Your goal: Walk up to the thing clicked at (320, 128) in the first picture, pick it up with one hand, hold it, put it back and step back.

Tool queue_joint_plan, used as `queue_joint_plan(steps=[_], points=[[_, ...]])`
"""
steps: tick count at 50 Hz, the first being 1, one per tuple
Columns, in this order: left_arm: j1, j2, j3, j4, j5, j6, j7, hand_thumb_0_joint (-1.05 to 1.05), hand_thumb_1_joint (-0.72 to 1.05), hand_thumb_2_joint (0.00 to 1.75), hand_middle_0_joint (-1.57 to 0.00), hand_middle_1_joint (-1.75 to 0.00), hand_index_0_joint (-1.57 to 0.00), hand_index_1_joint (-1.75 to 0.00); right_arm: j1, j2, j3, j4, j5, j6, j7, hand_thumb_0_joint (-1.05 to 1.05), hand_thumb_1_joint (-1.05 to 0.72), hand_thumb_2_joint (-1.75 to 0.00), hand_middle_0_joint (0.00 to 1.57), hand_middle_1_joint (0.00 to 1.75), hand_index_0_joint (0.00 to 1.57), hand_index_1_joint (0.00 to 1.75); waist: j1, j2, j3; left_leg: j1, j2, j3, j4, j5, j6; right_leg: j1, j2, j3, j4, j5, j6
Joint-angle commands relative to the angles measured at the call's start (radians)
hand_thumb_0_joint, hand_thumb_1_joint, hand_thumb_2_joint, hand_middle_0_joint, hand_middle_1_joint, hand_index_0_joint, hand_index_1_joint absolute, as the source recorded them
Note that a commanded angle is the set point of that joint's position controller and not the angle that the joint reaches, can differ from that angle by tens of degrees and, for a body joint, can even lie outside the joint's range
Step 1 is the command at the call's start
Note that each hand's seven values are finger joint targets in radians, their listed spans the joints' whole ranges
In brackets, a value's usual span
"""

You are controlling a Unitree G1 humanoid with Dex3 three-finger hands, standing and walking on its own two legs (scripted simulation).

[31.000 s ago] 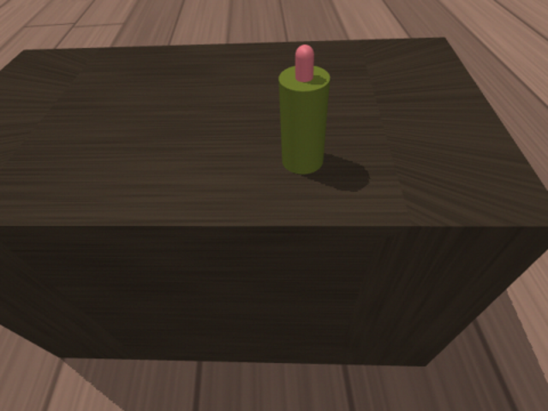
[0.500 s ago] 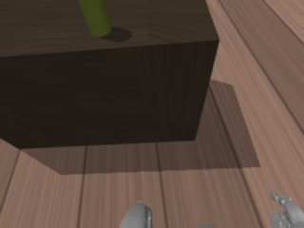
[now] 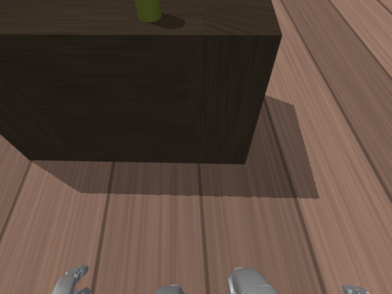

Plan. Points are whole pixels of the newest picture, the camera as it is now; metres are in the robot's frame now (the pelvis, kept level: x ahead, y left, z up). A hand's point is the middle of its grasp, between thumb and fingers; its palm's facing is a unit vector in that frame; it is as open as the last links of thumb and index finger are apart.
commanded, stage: step back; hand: left
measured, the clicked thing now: out of the picture +0.96 +0.21 +0.15
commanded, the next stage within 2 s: stand in 1.42 s
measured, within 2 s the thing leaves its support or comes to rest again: neither
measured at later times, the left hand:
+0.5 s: hand out of the picture -0.09 +0.28 -0.13, palm faces +0.04 -0.88 -0.48, open 7.4 cm
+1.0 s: hand out of the picture -0.17 +0.26 -0.13, palm faces +0.06 -0.92 -0.39, open 7.3 cm
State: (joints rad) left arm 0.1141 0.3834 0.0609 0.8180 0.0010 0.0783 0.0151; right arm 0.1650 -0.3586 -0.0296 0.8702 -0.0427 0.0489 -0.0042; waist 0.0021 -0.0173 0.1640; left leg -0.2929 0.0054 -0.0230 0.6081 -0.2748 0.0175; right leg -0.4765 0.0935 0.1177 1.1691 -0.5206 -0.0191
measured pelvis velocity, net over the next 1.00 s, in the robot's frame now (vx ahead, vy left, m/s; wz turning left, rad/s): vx -0.18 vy -0.01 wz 0.02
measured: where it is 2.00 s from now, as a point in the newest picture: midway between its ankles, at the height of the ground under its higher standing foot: outside the picture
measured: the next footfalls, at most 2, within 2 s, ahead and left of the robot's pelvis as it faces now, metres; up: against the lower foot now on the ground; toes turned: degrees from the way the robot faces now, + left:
right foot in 0.16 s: -0.11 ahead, -0.12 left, +0.00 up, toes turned -1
left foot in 0.52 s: -0.14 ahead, +0.13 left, +0.00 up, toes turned +1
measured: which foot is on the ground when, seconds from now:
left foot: down 0.00-0.20, up 0.22-0.50, down 0.52-0.82, up 0.84-1.00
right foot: up 0.00-0.14, down 0.16-1.00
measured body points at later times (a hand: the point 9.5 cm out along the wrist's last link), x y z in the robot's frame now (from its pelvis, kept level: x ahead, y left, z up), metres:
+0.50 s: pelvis -0.16 -0.02 -0.01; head -0.12 -0.04 +0.44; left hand -0.09 +0.32 -0.10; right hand -0.07 -0.33 -0.15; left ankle -0.19 +0.12 -0.72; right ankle -0.12 -0.13 -0.73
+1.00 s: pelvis -0.18 -0.01 +0.01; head -0.16 -0.03 +0.46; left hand -0.18 +0.30 -0.11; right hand -0.07 -0.33 -0.12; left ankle -0.14 +0.14 -0.69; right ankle -0.18 -0.12 -0.73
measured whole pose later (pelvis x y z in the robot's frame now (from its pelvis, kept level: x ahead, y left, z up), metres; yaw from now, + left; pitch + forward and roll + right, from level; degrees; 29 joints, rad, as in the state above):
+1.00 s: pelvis -0.18 -0.01 +0.01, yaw +1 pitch -2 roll +0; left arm 0.30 0.34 0.06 0.99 0.04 -0.05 -0.02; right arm 0.19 -0.41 -0.07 0.96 -0.04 0.01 0.03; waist 0.06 0.05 0.07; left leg -0.42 0.01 -0.06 0.88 -0.42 0.01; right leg -0.18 -0.01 -0.03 0.50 -0.28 -0.02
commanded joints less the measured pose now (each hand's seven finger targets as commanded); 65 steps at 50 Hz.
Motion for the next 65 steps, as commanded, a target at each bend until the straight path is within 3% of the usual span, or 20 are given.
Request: queue_joint_plan(steps=[1, 8, 9, 10, 11, 15, 20, 25, 26, 28, 29, 32, 38, 39, 41, 42, 54, 56, 59, 65], points=[[0.072, 0.181, 0.063, -0.045, 0.006, -0.039, 0.012, 0.00, 0.90, 0.90, -0.20, -0.30, -0.20, -0.30, -0.082, -0.244, -0.072, -0.108, 0.001, -0.023, -0.019, 0.00, -0.90, -0.90, 0.20, 0.30, 0.20, 0.30, 0.024, 0.174, -0.130, 0.042, 0.218, -0.167, -0.176, 0.382, 0.219, 0.063, -0.031, -0.028, -0.077, 0.003, 0.036], [0.164, 0.203, 0.061, 0.029, 0.028, -0.084, 0.021, 0.00, 0.90, 0.90, -0.20, -0.30, -0.20, -0.30, -0.085, -0.248, -0.067, -0.111, 0.035, 0.018, -0.005, 0.00, -0.90, -0.90, 0.20, 0.30, 0.20, 0.30, 0.026, 0.164, -0.299, 0.089, 0.140, -0.097, 0.068, 0.301, 0.111, 0.351, -0.095, -0.088, -0.819, 0.369, 0.009], [0.165, 0.268, 0.078, 0.026, 0.041, -0.089, 0.020, 0.00, 0.90, 0.90, -0.20, -0.30, -0.20, -0.30, -0.079, -0.201, -0.054, -0.125, 0.040, 0.014, -0.005, 0.00, -0.90, -0.90, 0.20, 0.30, 0.20, 0.30, 0.022, -0.008, -0.270, -0.123, 0.047, -0.087, 0.170, 0.068, 0.051, 0.405, -0.221, 0.133, -0.774, 0.434, -0.030], [0.118, 0.370, 0.108, 0.002, 0.043, -0.081, 0.017, 0.00, 0.90, 0.90, -0.20, -0.30, -0.20, -0.30, -0.110, -0.182, -0.055, -0.150, 0.037, 0.013, -0.016, 0.00, -0.90, -0.90, 0.20, 0.30, 0.20, 0.30, 0.057, -0.204, -0.218, -0.261, -0.102, -0.068, 0.351, -0.297, -0.010, 0.301, -0.437, 0.341, -0.815, 0.458, -0.193], [0.062, 0.416, 0.114, -0.036, 0.043, -0.085, 0.026, 0.00, 0.90, 0.90, -0.20, -0.30, -0.20, -0.30, -0.125, -0.217, -0.080, -0.155, 0.032, 0.024, -0.028, 0.00, -0.90, -0.90, 0.20, 0.30, 0.20, 0.30, 0.084, -0.240, -0.143, -0.222, -0.046, -0.191, 0.554, -0.364, -0.025, 0.070, -0.580, 0.510, -0.880, 0.435, -0.311], [-0.019, 0.241, 0.072, -0.038, 0.040, -0.091, 0.034, 0.00, 0.90, 0.90, -0.20, -0.30, -0.20, -0.30, -0.030, -0.215, -0.068, -0.074, 0.040, 0.011, -0.019, 0.00, -0.90, -0.90, 0.20, 0.30, 0.20, 0.30, -0.019, -0.067, -0.155, -0.225, -0.119, -0.159, 0.626, -0.201, -0.024, 0.223, -0.308, 0.040, -0.665, 0.744, -0.163], [0.114, 0.249, 0.083, -0.015, 0.056, -0.095, 0.027, 0.00, 0.90, 0.90, -0.20, -0.30, -0.20, -0.30, -0.069, -0.196, -0.060, -0.082, 0.019, -0.014, -0.015, 0.00, -0.90, -0.90, 0.20, 0.30, 0.20, 0.30, 0.077, -0.161, -0.195, -0.266, -0.039, -0.082, 0.289, -0.242, -0.050, 0.451, -0.319, 0.109, -0.704, 0.346, -0.176], [0.052, 0.277, 0.075, -0.015, 0.037, -0.077, 0.005, 0.00, 0.90, 0.90, -0.20, -0.30, -0.20, -0.30, 0.062, -0.205, -0.082, 0.013, 0.009, -0.039, 0.005, 0.00, -0.90, -0.90, 0.20, 0.30, 0.20, 0.30, 0.016, -0.193, -0.184, 0.145, -0.043, 0.049, -0.194, -0.120, -0.003, 0.169, -0.323, 0.089, -0.718, 0.020, -0.128], [0.074, 0.231, 0.056, -0.011, 0.040, -0.075, 0.004, 0.00, 0.90, 0.90, -0.20, -0.30, -0.20, -0.30, 0.084, -0.221, -0.094, 0.033, 0.002, -0.043, 0.005, 0.00, -0.90, -0.90, 0.20, 0.30, 0.20, 0.30, 0.007, -0.095, -0.185, 0.247, -0.027, -0.015, -0.237, -0.099, 0.015, 0.069, -0.282, 0.042, -0.624, -0.008, -0.090], [0.026, 0.177, 0.041, -0.007, 0.015, -0.080, 0.003, 0.00, 0.90, 0.90, -0.20, -0.30, -0.20, -0.30, 0.039, -0.349, -0.105, 0.011, -0.009, -0.051, 0.004, 0.00, -0.90, -0.90, 0.20, 0.30, 0.20, 0.30, -0.025, 0.228, -0.134, 0.084, 0.324, -0.569, -0.427, -0.650, 0.184, -0.104, -0.098, -0.152, -0.326, -0.064, 0.011], [-0.015, 0.263, 0.067, 0.013, 0.029, -0.083, 0.003, 0.00, 0.90, 0.90, -0.20, -0.30, -0.20, -0.30, -0.037, -0.380, -0.110, -0.004, 0.001, -0.052, 0.007, 0.00, -0.90, -0.90, 0.20, 0.30, 0.20, 0.30, -0.023, 0.190, -0.042, -0.184, 0.378, -0.601, -0.476, -0.737, 0.243, 0.040, -0.140, -0.060, -0.223, -0.074, 0.011], [0.075, 0.201, 0.054, 0.057, 0.011, -0.096, -0.025, 0.00, 0.90, 0.90, -0.20, -0.30, -0.20, -0.30, -0.111, -0.240, -0.067, -0.013, -0.008, -0.071, 0.004, 0.00, -0.90, -0.90, 0.20, 0.30, 0.20, 0.30, 0.040, 0.142, -0.042, -0.082, 0.181, -0.253, -0.360, -0.376, 0.133, 0.100, -0.126, -0.094, -0.358, 0.094, -0.003], [0.152, 0.172, 0.053, 0.115, 0.031, -0.123, -0.021, 0.00, 0.90, 0.90, -0.20, -0.30, -0.20, -0.30, -0.064, -0.256, -0.088, 0.004, -0.003, -0.047, 0.023, 0.00, -0.90, -0.90, 0.20, 0.30, 0.20, 0.30, 0.033, 0.205, -0.099, -0.069, 0.158, -0.156, -0.234, -0.410, 0.115, 0.319, -0.070, -0.184, -0.730, 0.152, -0.007], [0.185, 0.185, 0.059, 0.131, 0.037, -0.134, -0.013, 0.00, 0.90, 0.90, -0.20, -0.30, -0.20, -0.30, -0.044, -0.216, -0.078, 0.006, 0.006, -0.041, 0.021, 0.00, -0.90, -0.90, 0.20, 0.30, 0.20, 0.30, 0.047, 0.126, -0.122, -0.106, 0.120, -0.109, -0.116, -0.353, 0.084, 0.417, -0.072, -0.130, -0.796, 0.170, -0.017], [0.236, 0.329, 0.098, 0.131, 0.054, -0.145, 0.001, 0.00, 0.90, 0.90, -0.20, -0.30, -0.20, -0.30, -0.082, -0.141, -0.056, -0.038, 0.006, -0.049, 0.017, 0.00, -0.90, -0.90, 0.20, 0.30, 0.20, 0.30, 0.095, -0.168, -0.092, -0.410, -0.062, 0.003, 0.275, -0.301, 0.003, 0.464, -0.409, 0.455, -1.001, -0.231, -0.150], [0.163, 0.359, 0.102, 0.099, 0.054, -0.147, 0.000, 0.00, 0.90, 0.90, -0.20, -0.30, -0.20, -0.30, -0.079, -0.213, -0.076, -0.021, 0.000, -0.049, 0.007, 0.00, -0.90, -0.90, 0.20, 0.30, 0.20, 0.30, 0.079, -0.080, -0.013, -0.340, 0.001, -0.120, 0.334, -0.283, -0.003, 0.281, -0.509, 0.543, -1.012, -0.317, -0.220], [0.094, 0.240, 0.045, 0.068, 0.012, -0.135, -0.002, 0.00, 0.90, 0.90, -0.20, -0.30, -0.20, -0.30, 0.003, -0.154, -0.069, 0.035, 0.015, -0.082, 0.015, 0.00, -0.90, -0.90, 0.20, 0.30, 0.20, 0.30, 0.011, -0.140, -0.171, 0.066, -0.005, 0.096, -0.111, 0.092, -0.020, 0.274, -0.276, -0.050, -0.639, 0.698, -0.108], [0.109, 0.196, 0.024, 0.057, 0.006, -0.124, -0.003, 0.00, 0.90, 0.90, -0.20, -0.30, -0.20, -0.30, 0.060, -0.202, -0.085, 0.063, 0.009, -0.089, -0.001, 0.00, -0.90, -0.90, 0.20, 0.30, 0.20, 0.30, -0.015, -0.043, -0.233, 0.220, 0.035, 0.035, -0.165, 0.254, 0.021, 0.221, -0.222, -0.075, -0.482, 0.680, -0.054], [0.144, 0.191, 0.020, 0.090, -0.004, -0.085, 0.010, 0.00, 0.90, 0.90, -0.20, -0.30, -0.20, -0.30, -0.009, -0.321, -0.095, 0.037, 0.015, -0.089, -0.011, 0.00, -0.90, -0.90, 0.20, 0.30, 0.20, 0.30, -0.009, 0.166, -0.243, 0.076, 0.404, -0.401, -0.294, 0.061, 0.243, 0.154, -0.119, -0.045, -0.262, -0.095, -0.001], [0.171, 0.176, 0.028, 0.144, 0.003, -0.091, -0.006, 0.00, 0.90, 0.90, -0.20, -0.30, -0.20, -0.30, -0.117, -0.278, -0.084, 0.035, 0.005, -0.080, -0.008, 0.00, -0.90, -0.90, 0.20, 0.30, 0.20, 0.30, 0.033, 0.220, -0.154, 0.007, 0.261, -0.165, -0.232, 0.037, 0.147, 0.191, -0.129, -0.109, -0.490, 0.085, 0.000]])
